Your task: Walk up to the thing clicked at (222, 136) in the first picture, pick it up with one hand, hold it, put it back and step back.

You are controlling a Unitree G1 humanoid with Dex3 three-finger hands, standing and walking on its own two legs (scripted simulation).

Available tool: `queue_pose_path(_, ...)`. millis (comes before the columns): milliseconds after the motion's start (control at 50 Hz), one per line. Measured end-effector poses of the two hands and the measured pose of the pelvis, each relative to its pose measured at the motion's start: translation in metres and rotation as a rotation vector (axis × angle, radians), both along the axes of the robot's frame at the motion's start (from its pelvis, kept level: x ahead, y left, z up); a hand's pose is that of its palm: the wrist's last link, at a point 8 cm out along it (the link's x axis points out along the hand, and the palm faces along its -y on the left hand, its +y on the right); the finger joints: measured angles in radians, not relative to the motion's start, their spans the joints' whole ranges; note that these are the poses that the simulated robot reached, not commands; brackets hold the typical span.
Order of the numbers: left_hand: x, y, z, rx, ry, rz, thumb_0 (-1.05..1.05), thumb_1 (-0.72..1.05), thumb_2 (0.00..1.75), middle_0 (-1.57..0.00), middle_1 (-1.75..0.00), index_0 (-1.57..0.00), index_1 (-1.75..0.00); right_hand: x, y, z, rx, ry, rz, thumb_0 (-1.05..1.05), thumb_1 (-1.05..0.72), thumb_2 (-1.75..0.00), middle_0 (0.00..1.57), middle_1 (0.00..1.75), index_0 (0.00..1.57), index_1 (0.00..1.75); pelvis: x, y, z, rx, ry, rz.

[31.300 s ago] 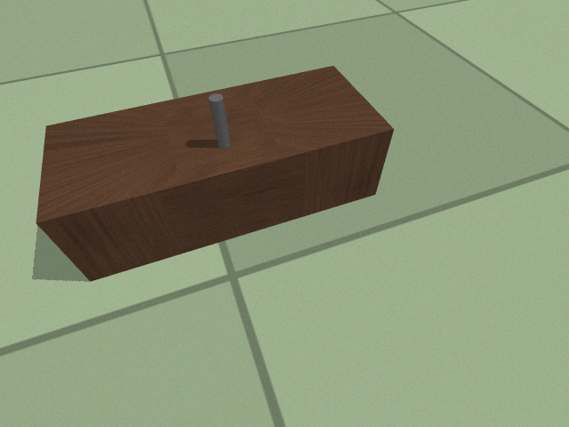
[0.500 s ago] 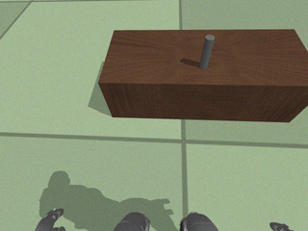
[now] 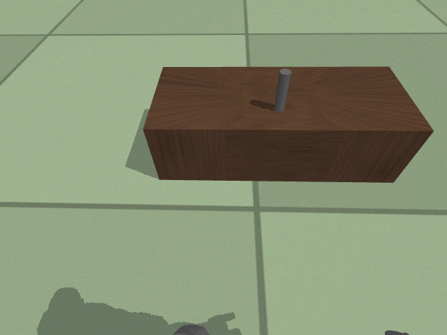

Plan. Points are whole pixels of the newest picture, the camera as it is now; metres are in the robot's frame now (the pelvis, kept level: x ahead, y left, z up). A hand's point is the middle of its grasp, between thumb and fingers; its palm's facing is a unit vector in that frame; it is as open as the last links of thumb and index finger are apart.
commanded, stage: step back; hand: right
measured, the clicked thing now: (282, 91) +1.16 -0.22 -0.27
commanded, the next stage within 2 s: stand in 0.72 s
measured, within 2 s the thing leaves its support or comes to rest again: neither
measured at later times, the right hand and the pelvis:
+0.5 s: hand out of the picture +0.12 -0.24 -0.14, palm faces -0.05 +0.94 -0.35, open 7.4 cm; pelvis +0.03 +0.00 +0.00, yaw +2 degrees
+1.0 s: hand out of the picture +0.15 -0.24 -0.14, palm faces -0.05 +0.94 -0.34, open 7.4 cm; pelvis +0.02 +0.00 +0.01, yaw +2 degrees
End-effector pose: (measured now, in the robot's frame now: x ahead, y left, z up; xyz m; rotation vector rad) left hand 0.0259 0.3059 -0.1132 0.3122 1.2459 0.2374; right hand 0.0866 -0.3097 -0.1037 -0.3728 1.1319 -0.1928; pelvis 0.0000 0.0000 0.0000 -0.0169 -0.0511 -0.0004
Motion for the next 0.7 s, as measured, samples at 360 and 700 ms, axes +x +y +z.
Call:
queue_pose_path(360, 0.047, 0.010, -0.001, -0.017, -0.050, -0.022, 0.00, 0.90, 0.90, -0.20, -0.30, -0.20, -0.30, -0.002, 0.028, -0.003, 0.044, 0.051, -0.013, 0.01, -0.90, -0.89, 0.20, 0.30, 0.20, 0.30, 0.015, 0.006, 0.004, -0.002, 0.020, 0.019)
queue_pose_path(700, 0.093, 0.006, -0.003, -0.005, -0.100, 0.006, 0.00, 0.90, 0.90, -0.21, -0.30, -0.20, -0.30, 0.071, 0.022, -0.002, 0.019, -0.024, 0.026, 0.00, -0.90, -0.89, 0.20, 0.30, 0.20, 0.30, 0.038, 0.003, -0.001, 0.008, 0.019, 0.039)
